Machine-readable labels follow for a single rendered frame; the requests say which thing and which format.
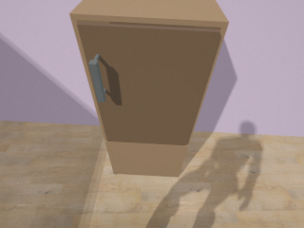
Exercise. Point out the handle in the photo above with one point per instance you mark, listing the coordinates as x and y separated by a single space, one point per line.
97 78

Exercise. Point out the cupboard door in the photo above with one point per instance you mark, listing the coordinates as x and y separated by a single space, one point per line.
153 76

